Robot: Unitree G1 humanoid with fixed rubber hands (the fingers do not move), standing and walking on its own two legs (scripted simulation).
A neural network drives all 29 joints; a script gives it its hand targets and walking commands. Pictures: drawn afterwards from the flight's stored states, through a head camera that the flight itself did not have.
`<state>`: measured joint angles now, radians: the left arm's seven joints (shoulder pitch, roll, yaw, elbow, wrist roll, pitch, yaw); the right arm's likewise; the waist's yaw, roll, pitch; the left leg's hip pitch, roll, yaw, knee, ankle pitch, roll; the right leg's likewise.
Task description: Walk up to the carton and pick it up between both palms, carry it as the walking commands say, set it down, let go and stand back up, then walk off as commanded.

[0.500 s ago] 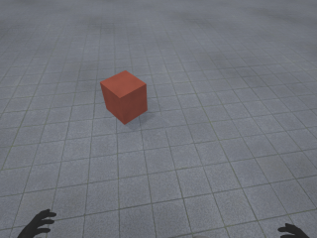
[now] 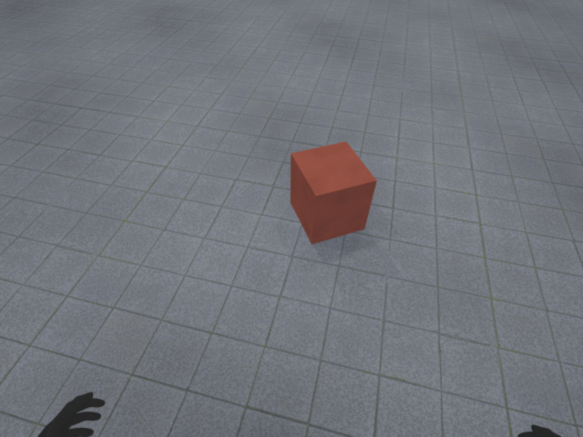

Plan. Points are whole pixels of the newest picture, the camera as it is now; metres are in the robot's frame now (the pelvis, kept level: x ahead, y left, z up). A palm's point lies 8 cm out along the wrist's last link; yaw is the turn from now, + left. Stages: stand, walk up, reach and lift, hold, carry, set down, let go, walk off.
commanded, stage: walk up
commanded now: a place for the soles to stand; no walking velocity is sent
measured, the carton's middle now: (329, 192) +1.20 -0.03 -0.60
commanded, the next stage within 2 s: none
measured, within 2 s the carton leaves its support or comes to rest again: neither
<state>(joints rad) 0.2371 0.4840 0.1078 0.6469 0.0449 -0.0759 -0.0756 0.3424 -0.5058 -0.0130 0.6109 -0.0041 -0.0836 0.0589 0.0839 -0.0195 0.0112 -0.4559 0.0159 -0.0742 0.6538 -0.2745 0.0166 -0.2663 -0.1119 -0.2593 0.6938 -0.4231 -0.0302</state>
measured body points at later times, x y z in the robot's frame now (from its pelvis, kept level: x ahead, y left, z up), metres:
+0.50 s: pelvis +0.17 -0.08 +0.00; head +0.18 -0.06 +0.45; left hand +0.21 +0.27 -0.08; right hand +0.35 -0.38 -0.06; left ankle +0.22 +0.07 -0.69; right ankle +0.17 -0.17 -0.72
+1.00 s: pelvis +0.31 -0.16 -0.01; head +0.31 -0.14 +0.44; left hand +0.33 +0.19 -0.10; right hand +0.50 -0.46 -0.06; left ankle +0.32 -0.01 -0.68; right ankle +0.37 -0.25 -0.72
